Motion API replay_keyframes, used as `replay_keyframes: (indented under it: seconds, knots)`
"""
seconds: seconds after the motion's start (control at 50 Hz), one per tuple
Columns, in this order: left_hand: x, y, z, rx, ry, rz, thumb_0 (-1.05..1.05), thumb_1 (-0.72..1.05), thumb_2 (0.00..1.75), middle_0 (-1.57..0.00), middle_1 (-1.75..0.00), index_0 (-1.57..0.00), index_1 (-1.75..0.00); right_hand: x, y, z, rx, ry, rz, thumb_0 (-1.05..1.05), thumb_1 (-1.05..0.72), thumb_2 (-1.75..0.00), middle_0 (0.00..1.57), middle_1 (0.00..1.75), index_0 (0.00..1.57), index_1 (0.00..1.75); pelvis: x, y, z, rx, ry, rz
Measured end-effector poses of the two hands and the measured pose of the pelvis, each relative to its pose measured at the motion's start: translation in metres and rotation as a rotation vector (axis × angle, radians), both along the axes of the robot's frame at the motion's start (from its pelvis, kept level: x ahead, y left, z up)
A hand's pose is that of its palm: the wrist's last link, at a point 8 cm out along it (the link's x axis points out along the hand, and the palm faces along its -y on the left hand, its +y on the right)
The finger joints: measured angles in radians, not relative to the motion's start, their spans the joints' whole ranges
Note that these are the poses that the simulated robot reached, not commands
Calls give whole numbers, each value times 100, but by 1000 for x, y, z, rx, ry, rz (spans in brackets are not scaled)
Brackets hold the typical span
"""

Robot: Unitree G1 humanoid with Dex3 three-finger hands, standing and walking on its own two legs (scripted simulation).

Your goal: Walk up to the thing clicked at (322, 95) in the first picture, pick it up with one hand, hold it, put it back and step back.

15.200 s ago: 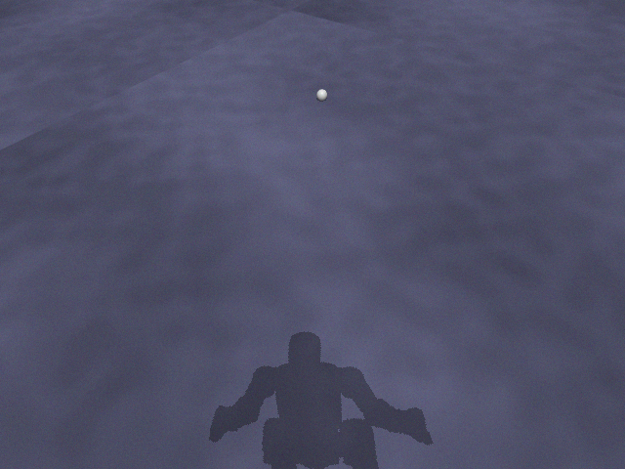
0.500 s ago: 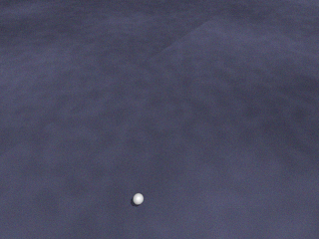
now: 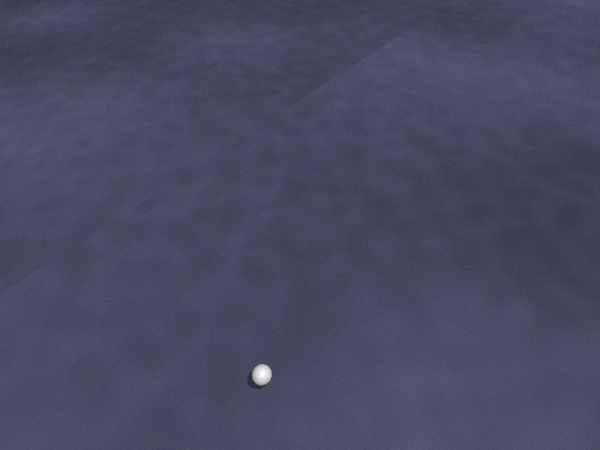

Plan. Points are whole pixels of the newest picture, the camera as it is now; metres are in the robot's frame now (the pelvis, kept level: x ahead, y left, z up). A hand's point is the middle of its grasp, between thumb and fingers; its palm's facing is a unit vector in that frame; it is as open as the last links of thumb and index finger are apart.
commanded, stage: stand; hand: left
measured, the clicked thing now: (261, 374) +0.48 +0.19 -0.75
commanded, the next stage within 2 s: walk up in 0.68 s
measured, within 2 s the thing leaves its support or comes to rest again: neither
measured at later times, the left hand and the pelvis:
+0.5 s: hand out of the picture +0.08 +0.25 -0.16, palm faces -0.03 -0.94 -0.35, open 7.4 cm; pelvis +0.00 +0.00 +0.00, yaw +0 degrees
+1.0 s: hand out of the picture +0.08 +0.24 -0.16, palm faces -0.03 -0.94 -0.34, open 7.4 cm; pelvis +0.03 -0.01 -0.01, yaw -1 degrees
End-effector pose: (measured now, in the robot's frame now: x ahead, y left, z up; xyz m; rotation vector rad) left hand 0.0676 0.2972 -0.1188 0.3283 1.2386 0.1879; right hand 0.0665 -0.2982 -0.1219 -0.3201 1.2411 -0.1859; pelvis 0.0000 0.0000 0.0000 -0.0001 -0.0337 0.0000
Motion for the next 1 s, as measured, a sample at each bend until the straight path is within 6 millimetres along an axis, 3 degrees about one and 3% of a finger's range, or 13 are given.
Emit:
replay_keyframes:
  seconds: [0.38,0.72,0.88,1.0]
  knots:
    - [3,-1,1,4,-7,1,1,90,90,-21,-30,-21,-30,9,0,0,1,-17,3,0,-90,-89,20,30,20,30,3,-1,0,-1,-4,0]
    - [2,1,-1,-5,-7,3,1,90,90,-21,-30,-21,-30,2,-1,2,-7,-13,1,0,-90,-89,20,30,20,30,3,0,-1,0,-5,-2]
    - [2,-1,-6,3,20,18,1,90,90,-21,-30,-21,-30,-3,-17,0,-26,-11,-23,0,-90,-89,20,30,20,30,21,-11,-6,4,-3,-19]
    - [11,-9,-7,-1,33,14,1,90,90,-21,-30,-21,-30,10,-27,-2,-44,-15,-28,1,-90,-89,20,30,20,30,34,-14,-9,-9,3,-25]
